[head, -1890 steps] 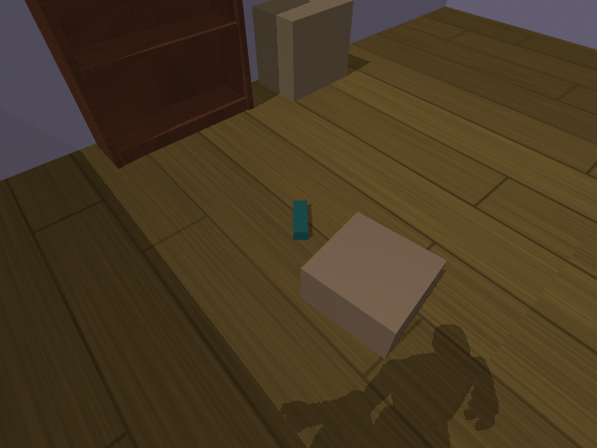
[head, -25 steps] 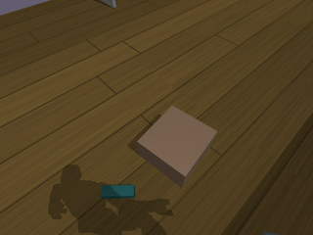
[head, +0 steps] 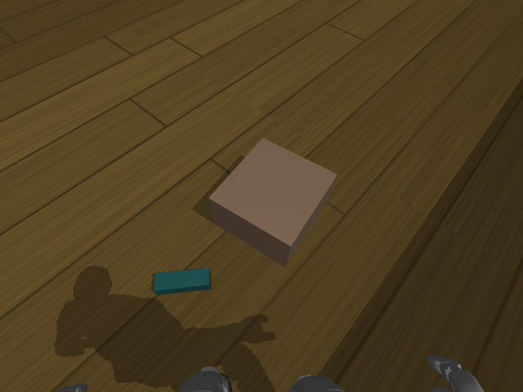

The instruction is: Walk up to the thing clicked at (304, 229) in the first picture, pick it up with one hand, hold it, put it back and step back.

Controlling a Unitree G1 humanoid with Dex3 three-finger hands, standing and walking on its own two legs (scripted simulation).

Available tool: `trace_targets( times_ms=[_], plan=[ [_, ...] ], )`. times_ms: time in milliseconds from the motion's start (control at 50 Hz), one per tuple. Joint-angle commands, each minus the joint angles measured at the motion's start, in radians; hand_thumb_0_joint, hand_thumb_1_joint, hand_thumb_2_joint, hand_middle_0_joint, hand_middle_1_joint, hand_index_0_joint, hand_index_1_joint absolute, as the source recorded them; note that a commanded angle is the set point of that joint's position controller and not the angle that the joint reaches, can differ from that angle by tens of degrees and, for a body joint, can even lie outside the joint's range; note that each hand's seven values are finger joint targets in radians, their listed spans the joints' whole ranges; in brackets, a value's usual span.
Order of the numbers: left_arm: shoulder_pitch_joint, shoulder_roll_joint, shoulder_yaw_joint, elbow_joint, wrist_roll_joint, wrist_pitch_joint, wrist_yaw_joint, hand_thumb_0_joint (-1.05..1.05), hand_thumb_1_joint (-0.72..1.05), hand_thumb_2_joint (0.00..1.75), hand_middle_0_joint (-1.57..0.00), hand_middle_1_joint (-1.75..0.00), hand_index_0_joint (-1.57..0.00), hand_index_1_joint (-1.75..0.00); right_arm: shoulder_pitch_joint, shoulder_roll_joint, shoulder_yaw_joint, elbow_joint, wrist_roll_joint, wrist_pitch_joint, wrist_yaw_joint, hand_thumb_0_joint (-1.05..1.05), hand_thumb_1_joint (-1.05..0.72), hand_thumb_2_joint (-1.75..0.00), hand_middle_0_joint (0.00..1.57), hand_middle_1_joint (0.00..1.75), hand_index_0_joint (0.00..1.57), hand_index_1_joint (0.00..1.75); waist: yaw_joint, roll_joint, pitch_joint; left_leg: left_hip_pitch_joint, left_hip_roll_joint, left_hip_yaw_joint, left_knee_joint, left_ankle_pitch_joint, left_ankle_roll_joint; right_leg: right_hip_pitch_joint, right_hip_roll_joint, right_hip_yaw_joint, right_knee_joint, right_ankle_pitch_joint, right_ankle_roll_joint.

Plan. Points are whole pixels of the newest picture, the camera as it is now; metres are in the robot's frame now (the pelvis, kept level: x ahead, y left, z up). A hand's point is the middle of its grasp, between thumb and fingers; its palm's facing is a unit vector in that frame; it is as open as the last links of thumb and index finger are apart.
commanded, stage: step back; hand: left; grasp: from above
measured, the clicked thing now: (183, 281) +0.53 +0.27 -0.73
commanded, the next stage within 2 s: none
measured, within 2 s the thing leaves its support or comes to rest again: neither
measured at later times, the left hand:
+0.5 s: hand out of the picture -0.04 +0.26 -0.14, palm faces +0.09 -0.92 -0.37, open 7.4 cm
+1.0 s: hand out of the picture -0.25 +0.21 -0.13, palm faces +0.06 -0.90 -0.43, open 7.4 cm
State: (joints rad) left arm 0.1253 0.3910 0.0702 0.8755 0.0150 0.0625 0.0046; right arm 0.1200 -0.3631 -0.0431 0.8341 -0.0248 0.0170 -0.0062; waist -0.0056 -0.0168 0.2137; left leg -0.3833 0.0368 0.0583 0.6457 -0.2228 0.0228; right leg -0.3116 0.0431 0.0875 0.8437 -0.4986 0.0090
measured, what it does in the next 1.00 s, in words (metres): walks backwards: right foot, then left foot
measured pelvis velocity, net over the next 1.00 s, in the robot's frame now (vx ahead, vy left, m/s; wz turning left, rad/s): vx -0.31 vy -0.06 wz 0.06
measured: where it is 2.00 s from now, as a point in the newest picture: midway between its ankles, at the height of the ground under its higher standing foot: outside the picture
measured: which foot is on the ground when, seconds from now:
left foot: down 0.00-0.06, up 0.08-0.42, down 0.44-0.82, up 0.84-1.00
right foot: up 0.00-0.02, down 0.04-0.46, up 0.48-0.78, down 0.80-1.00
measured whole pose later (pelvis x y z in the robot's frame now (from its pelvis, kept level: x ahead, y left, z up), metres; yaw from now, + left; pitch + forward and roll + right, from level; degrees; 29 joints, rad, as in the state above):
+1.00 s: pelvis -0.31 -0.06 +0.01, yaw +3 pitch -2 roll +1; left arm 0.21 0.34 0.06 0.84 0.04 0.04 0.01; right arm 0.15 -0.42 -0.05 0.85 0.00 0.06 -0.02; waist 0.03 0.04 0.15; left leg -0.49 -0.12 -0.15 1.16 -0.48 -0.02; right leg -0.32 -0.01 0.04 0.64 -0.29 -0.01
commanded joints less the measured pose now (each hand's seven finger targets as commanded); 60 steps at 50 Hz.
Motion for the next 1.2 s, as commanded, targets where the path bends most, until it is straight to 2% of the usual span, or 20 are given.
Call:
trace_targets(
  times_ms=[0,20,40,60,140,320,380,420,440,460,520,660,740,780,820,880,1000,1120,1160,1180],
  plan=[
    [0.186,0.164,0.066,-0.02,0.018,-0.037,0.0,0.0,0.9,0.9,-0.2,-0.3,-0.2,-0.3,-0.012,-0.287,-0.076,-0.074,0.006,0.004,-0.015,0.0,-0.9,-0.9,0.2,0.3,0.2,0.3,0.043,0.167,-0.307,0.051,0.19,-0.243,-0.111,0.133,0.12,0.205,-0.023,-0.07,-0.334,0.218,-0.057],
    [0.183,0.216,0.082,-0.031,0.032,-0.043,0.001,0.0,0.9,0.9,-0.2,-0.3,-0.2,-0.3,0.004,-0.249,-0.066,-0.072,0.011,0.007,-0.011,0.0,-0.9,-0.9,0.2,0.3,0.2,0.3,0.042,0.022,-0.283,-0.085,0.104,-0.197,-0.021,-0.026,0.053,0.234,-0.129,0.127,-0.419,0.162,-0.106],
    [0.132,0.322,0.105,-0.065,0.021,-0.042,-0.002,0.0,0.9,0.9,-0.2,-0.3,-0.2,-0.3,-0.043,-0.198,-0.059,-0.089,0.021,0.007,-0.016,0.0,-0.9,-0.9,0.2,0.3,0.2,0.3,0.063,-0.25,-0.202,-0.161,-0.118,-0.079,0.223,-0.305,-0.014,0.063,-0.36,0.448,-0.568,0.128,-0.245],
    [0.058,0.367,0.108,-0.109,0.032,-0.047,0.001,0.0,0.9,0.9,-0.2,-0.3,-0.2,-0.3,-0.054,-0.236,-0.077,-0.07,0.011,0.016,-0.03,0.0,-0.9,-0.9,0.2,0.3,0.2,0.3,0.07,-0.243,-0.137,-0.084,-0.129,-0.192,0.476,-0.41,-0.028,-0.143,-0.469,0.554,-0.607,0.176,-0.344],
    [-0.107,0.222,0.082,-0.159,0.021,-0.052,0.017,0.0,0.9,0.9,-0.2,-0.3,-0.2,-0.3,0.126,-0.225,-0.056,0.007,0.036,0.007,-0.029,0.0,-0.9,-0.9,0.2,0.3,0.2,0.3,-0.039,-0.134,-0.174,-0.074,-0.17,-0.224,0.586,-0.225,-0.04,-0.023,-0.252,0.147,-0.459,0.476,-0.199],
    [0.054,0.207,0.069,-0.167,0.014,-0.037,0.028,0.0,0.9,0.9,-0.2,-0.3,-0.2,-0.3,0.114,-0.204,-0.046,-0.012,0.014,0.001,-0.024,0.0,-0.9,-0.9,0.2,0.3,0.2,0.3,0.054,-0.179,-0.286,-0.019,-0.084,-0.103,0.099,-0.294,-0.034,0.288,-0.304,0.159,-0.348,0.698,-0.225],
    [-0.01,0.229,0.061,-0.189,0.003,-0.024,0.019,0.0,0.9,0.9,-0.2,-0.3,-0.2,-0.3,0.225,-0.209,-0.061,0.031,0.006,-0.003,-0.013,0.0,-0.9,-0.9,0.2,0.3,0.2,0.3,-0.022,-0.137,-0.3,0.191,-0.065,-0.066,-0.191,-0.017,0.009,0.119,-0.265,0.103,-0.303,0.532,-0.142],
    [0.024,0.154,0.041,-0.2,-0.002,-0.02,0.014,0.0,0.9,0.9,-0.2,-0.3,-0.2,-0.3,0.155,-0.323,-0.089,-0.006,-0.024,-0.009,-0.006,0.0,-0.9,-0.9,0.2,0.3,0.2,0.3,0.0,0.18,-0.263,0.275,0.24,-0.49,-0.303,0.103,0.129,-0.173,-0.06,-0.029,-0.059,0.093,-0.037],
    [-0.065,0.194,0.064,-0.206,0.001,-0.024,0.03,0.0,0.9,0.9,-0.2,-0.3,-0.2,-0.3,0.114,-0.395,-0.101,-0.027,-0.016,-0.008,-0.001,0.0,-0.9,-0.9,0.2,0.3,0.2,0.3,-0.055,0.259,-0.223,0.108,0.358,-0.582,-0.326,0.261,0.259,-0.151,0.032,-0.008,0.155,-0.16,-0.013],
    [-0.086,0.192,0.068,-0.186,0.013,-0.02,0.038,0.0,0.9,0.9,-0.2,-0.3,-0.2,-0.3,0.084,-0.367,-0.097,-0.027,-0.021,-0.013,-0.006,0.0,-0.9,-0.9,0.2,0.3,0.2,0.3,-0.048,0.18,-0.188,0.024,0.347,-0.544,-0.314,0.32,0.27,-0.118,0.051,0.087,0.312,-0.154,-0.022],
    [0.034,0.178,0.068,-0.137,-0.013,-0.019,0.032,0.0,0.9,0.9,-0.2,-0.3,-0.2,-0.3,-0.022,-0.273,-0.066,-0.051,-0.016,-0.018,-0.023,0.0,-0.9,-0.9,0.2,0.3,0.2,0.3,0.041,0.118,-0.198,0.137,0.207,-0.3,-0.224,0.436,0.191,-0.195,0.074,0.112,0.443,-0.009,-0.029],
    [0.038,0.164,0.063,-0.138,0.004,-0.035,0.021,0.0,0.9,0.9,-0.2,-0.3,-0.2,-0.3,0.065,-0.263,-0.077,-0.065,-0.008,-0.009,-0.026,0.0,-0.9,-0.9,0.2,0.3,0.2,0.3,-0.031,0.175,-0.251,0.333,0.239,-0.298,-0.143,0.492,0.253,-0.158,0.01,0.014,0.132,-0.047,0.031],
    [0.14,0.147,0.059,-0.078,0.006,-0.049,0.011,0.0,0.9,0.9,-0.2,-0.3,-0.2,-0.3,0.0,-0.285,-0.078,-0.087,0.0,0.013,-0.016,0.0,-0.9,-0.9,0.2,0.3,0.2,0.3,0.014,0.217,-0.309,0.245,0.183,-0.246,-0.074,0.35,0.173,0.063,-0.009,-0.08,-0.308,0.156,-0.008],
    [0.192,0.197,0.071,-0.057,0.025,-0.06,0.014,0.0,0.9,0.9,-0.2,-0.3,-0.2,-0.3,-0.018,-0.25,-0.067,-0.097,0.016,0.025,-0.012,0.0,-0.9,-0.9,0.2,0.3,0.2,0.3,0.04,0.119,-0.312,0.047,0.117,-0.219,0.004,0.13,0.084,0.207,-0.068,0.032,-0.418,0.291,-0.055],
    [0.101,0.388,0.111,-0.107,0.032,-0.06,0.012,0.0,0.9,0.9,-0.2,-0.3,-0.2,-0.3,-0.065,-0.203,-0.063,-0.115,0.019,0.031,-0.032,0.0,-0.9,-0.9,0.2,0.3,0.2,0.3,0.086,-0.278,-0.215,-0.108,-0.129,-0.194,0.448,-0.418,-0.019,-0.049,-0.466,0.522,-0.535,0.382,-0.318],
    [-0.058,0.249,0.075,-0.148,0.02,-0.064,0.026,0.0,0.9,0.9,-0.2,-0.3,-0.2,-0.3,0.042,-0.229,-0.066,-0.052,0.034,0.029,-0.028,0.0,-0.9,-0.9,0.2,0.3,0.2,0.3,-0.021,-0.073,-0.166,-0.097,-0.161,-0.267,0.606,-0.264,-0.023,-0.055,-0.29,0.198,-0.417,0.552,-0.218],
    [0.047,0.23,0.074,-0.154,0.032,-0.05,0.045,0.0,0.9,0.9,-0.2,-0.3,-0.2,-0.3,0.026,-0.206,-0.051,-0.067,0.012,0.019,-0.028,0.0,-0.9,-0.9,0.2,0.3,0.2,0.3,0.063,-0.158,-0.221,-0.122,-0.106,-0.173,0.339,-0.33,-0.055,0.207,-0.306,0.161,-0.355,0.651,-0.224],
    [0.006,0.237,0.05,-0.166,0.006,-0.023,0.035,0.0,0.9,0.9,-0.2,-0.3,-0.2,-0.3,0.187,-0.213,-0.074,0.005,-0.004,0.015,-0.011,0.0,-0.9,-0.9,0.2,0.3,0.2,0.3,-0.012,-0.127,-0.294,0.193,-0.066,-0.078,-0.221,-0.042,0.013,0.077,-0.245,0.105,-0.238,0.478,-0.116],
    [-0.028,0.186,0.036,-0.188,-0.004,-0.027,0.041,0.0,0.9,0.9,-0.2,-0.3,-0.2,-0.3,0.081,-0.38,-0.103,-0.037,-0.022,0.018,0.004,0.0,-0.9,-0.9,0.2,0.3,0.2,0.3,-0.018,0.28,-0.259,0.154,0.314,-0.556,-0.339,0.079,0.22,-0.19,0.015,-0.106,0.09,-0.097,-0.017],
    [-0.092,0.22,0.06,-0.179,0.014,-0.025,0.053,0.0,0.9,0.9,-0.2,-0.3,-0.2,-0.3,0.066,-0.407,-0.113,-0.049,-0.024,0.014,0.006,0.0,-0.9,-0.9,0.2,0.3,0.2,0.3,-0.064,0.257,-0.212,-0.012,0.385,-0.645,-0.376,0.095,0.315,-0.127,0.018,0.033,0.304,-0.187,-0.01]
  ],
)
